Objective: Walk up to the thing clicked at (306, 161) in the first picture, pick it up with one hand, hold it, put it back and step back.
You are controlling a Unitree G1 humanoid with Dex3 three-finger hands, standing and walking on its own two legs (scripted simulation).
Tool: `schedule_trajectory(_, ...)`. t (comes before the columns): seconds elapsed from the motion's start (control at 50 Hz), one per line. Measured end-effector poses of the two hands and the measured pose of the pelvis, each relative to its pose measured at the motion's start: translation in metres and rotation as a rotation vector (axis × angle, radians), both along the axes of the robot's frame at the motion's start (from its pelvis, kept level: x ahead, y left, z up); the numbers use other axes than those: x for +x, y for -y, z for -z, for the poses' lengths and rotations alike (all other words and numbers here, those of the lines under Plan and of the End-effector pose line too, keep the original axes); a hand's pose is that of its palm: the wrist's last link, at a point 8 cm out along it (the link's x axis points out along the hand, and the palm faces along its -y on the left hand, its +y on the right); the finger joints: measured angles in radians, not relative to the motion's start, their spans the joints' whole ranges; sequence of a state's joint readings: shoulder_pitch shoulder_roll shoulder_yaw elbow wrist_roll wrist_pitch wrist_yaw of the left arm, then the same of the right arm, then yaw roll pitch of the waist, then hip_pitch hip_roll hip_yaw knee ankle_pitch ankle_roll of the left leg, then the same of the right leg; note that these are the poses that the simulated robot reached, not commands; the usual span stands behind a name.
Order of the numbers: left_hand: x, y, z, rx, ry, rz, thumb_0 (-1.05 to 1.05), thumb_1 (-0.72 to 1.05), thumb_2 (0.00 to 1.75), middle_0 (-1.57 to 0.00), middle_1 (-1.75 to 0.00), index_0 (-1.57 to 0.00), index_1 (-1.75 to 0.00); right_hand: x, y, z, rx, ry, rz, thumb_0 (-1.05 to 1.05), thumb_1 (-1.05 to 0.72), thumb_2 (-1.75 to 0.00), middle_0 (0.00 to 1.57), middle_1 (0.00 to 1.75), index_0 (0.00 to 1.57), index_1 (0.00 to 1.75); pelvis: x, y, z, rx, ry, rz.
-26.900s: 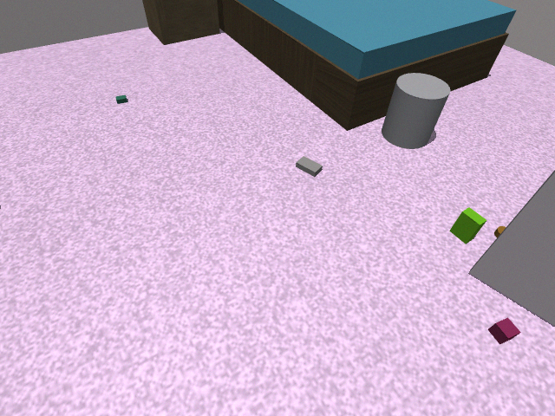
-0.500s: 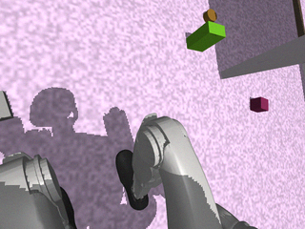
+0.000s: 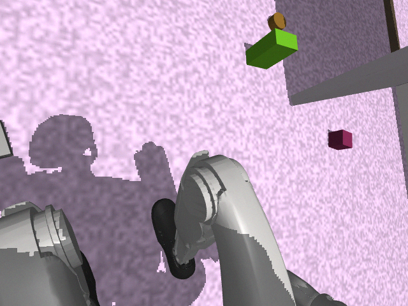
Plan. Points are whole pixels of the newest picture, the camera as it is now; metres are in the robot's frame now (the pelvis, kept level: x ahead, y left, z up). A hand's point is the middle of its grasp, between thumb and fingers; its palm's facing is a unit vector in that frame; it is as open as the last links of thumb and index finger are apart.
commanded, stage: open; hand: left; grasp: from above
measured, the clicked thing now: out of the picture +0.43 +0.28 -0.29
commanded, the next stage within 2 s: withdraw in 0.38 s
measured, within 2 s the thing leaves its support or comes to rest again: neither
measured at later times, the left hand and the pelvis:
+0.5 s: hand out of the picture +0.42 +0.29 -0.26, palm faces -0.45 -0.15 -0.88, open 13.9 cm; pelvis +0.00 +0.00 +0.00, yaw +0 degrees
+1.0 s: hand out of the picture +0.42 +0.31 -0.11, palm faces -0.40 -0.09 -0.91, open 13.9 cm; pelvis +0.01 -0.01 +0.05, yaw +6 degrees
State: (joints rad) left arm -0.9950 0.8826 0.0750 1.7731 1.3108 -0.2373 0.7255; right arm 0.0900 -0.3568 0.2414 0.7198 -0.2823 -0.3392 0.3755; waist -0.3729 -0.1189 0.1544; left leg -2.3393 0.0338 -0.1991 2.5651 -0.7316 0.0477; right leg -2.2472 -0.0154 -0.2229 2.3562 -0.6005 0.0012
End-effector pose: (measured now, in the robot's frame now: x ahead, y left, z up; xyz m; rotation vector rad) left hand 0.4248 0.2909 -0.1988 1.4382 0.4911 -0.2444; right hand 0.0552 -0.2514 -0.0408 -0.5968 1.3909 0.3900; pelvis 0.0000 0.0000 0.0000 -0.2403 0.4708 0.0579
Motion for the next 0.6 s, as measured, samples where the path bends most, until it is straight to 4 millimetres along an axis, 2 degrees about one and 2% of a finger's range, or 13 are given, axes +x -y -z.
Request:
schedule_trajectory(0.14,0.009,0.001,0.001,-0.004,0.015,-0.009,0.0,-0.35,0.87,-0.28,-0.88,-0.22,-0.86,0.0,0.0,-0.001,-0.002,-0.004,0.008,0.0,-0.9,-0.9,0.2,0.3,0.2,0.3,0.001,0.0,0.0,-0.004,-0.007,0.003)
schedule_trajectory(0.28,0.011,-0.002,0.004,-0.004,0.009,-0.029,0.0,-0.43,0.93,-0.16,-0.93,-0.14,-0.93,-0.003,-0.002,0.0,0.004,-0.018,0.023,0.0,-0.9,-0.9,0.2,0.3,0.2,0.3,0.003,-0.001,0.001,-0.007,-0.013,0.004)
schedule_trajectory(0.6,0.007,-0.003,0.002,-0.017,0.012,-0.012,0.0,-0.45,0.95,-0.08,-1.02,-0.09,-1.0,-0.007,-0.003,0.003,0.004,-0.033,0.031,0.0,-0.9,-0.9,0.2,0.3,0.2,0.3,0.003,0.001,0.001,-0.001,-0.013,0.004)
